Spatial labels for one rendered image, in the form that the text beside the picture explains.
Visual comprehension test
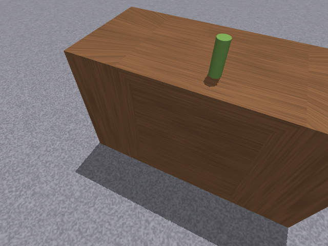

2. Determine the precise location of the can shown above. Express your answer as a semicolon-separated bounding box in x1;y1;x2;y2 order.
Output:
208;34;232;79

